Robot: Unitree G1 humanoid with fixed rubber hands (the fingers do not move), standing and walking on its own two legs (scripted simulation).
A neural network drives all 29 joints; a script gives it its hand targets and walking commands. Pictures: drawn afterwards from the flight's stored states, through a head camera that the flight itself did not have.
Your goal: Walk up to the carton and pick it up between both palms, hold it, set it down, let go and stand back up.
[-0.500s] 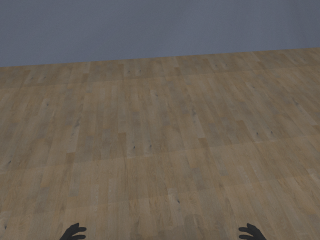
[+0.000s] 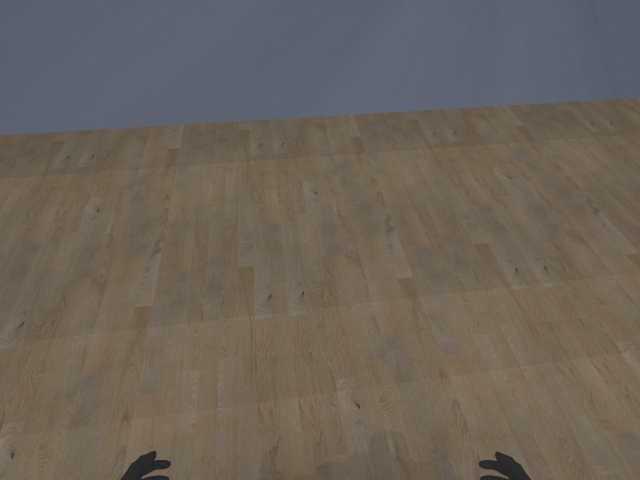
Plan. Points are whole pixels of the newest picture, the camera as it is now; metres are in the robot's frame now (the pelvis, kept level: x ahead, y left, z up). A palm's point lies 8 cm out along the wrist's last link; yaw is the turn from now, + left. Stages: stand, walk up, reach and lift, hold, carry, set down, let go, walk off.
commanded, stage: stand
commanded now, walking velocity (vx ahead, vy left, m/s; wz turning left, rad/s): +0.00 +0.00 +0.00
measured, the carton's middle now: out of the picture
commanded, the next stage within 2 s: walk up in 0.50 s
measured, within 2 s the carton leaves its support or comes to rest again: neither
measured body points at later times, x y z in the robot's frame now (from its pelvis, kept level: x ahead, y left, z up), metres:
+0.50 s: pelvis +0.00 +0.00 +0.00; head +0.00 +0.00 +0.45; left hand +0.10 +0.26 -0.11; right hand +0.11 -0.25 -0.10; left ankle +0.02 +0.12 -0.73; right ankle +0.01 -0.12 -0.73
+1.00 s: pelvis -0.01 -0.05 +0.00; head +0.00 -0.07 +0.45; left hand +0.15 +0.21 -0.10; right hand +0.02 -0.36 -0.11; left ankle +0.02 +0.12 -0.73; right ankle +0.02 -0.23 -0.69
